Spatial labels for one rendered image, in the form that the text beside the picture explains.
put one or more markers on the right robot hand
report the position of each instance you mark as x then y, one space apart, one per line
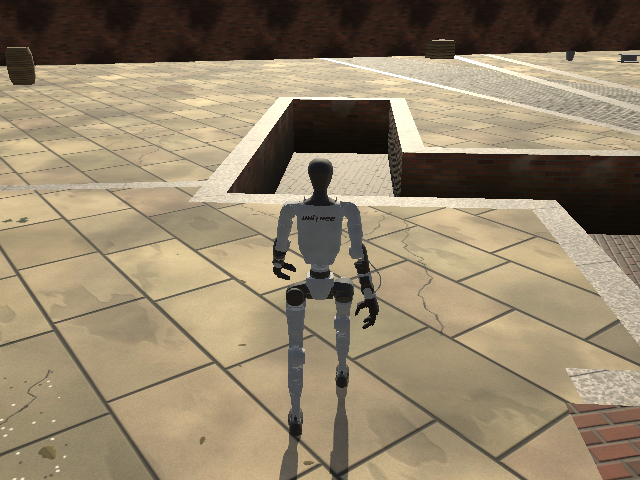
373 306

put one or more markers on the robot left upper arm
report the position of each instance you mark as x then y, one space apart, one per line
288 211

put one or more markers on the robot torso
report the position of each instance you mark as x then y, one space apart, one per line
319 239

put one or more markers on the left robot hand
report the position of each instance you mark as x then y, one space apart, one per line
277 271

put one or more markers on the left robot forearm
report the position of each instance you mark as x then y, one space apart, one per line
278 256

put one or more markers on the robot right upper arm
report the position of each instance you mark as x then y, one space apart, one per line
352 213

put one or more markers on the humanoid robot head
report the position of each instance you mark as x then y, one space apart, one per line
320 171

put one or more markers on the right robot forearm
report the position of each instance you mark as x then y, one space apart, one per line
364 275

